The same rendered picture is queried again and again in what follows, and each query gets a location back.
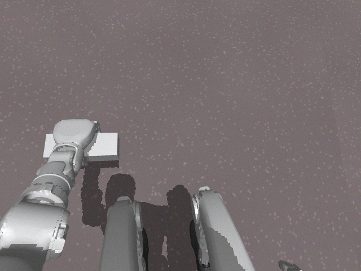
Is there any right robot hand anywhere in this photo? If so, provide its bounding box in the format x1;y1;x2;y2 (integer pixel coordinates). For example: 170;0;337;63
278;260;302;271

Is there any left robot hand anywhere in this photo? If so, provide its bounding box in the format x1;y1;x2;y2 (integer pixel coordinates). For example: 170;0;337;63
53;119;101;166

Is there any carton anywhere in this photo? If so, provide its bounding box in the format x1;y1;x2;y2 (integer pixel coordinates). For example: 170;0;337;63
43;133;120;161

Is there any left robot arm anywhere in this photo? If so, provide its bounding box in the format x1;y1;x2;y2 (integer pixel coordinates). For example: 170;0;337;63
0;142;84;271

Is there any right robot foot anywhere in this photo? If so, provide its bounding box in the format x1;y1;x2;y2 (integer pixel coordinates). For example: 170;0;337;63
190;220;211;271

